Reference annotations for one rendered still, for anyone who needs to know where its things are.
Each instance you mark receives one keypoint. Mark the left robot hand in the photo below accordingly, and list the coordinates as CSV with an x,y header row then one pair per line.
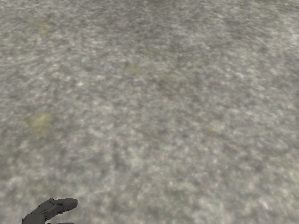
x,y
49,209

